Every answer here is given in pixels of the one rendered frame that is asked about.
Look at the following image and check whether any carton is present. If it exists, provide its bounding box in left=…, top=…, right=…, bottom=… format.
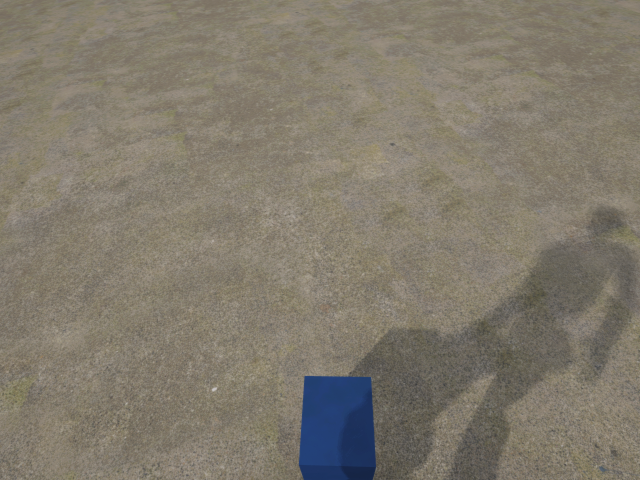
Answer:
left=299, top=376, right=376, bottom=480

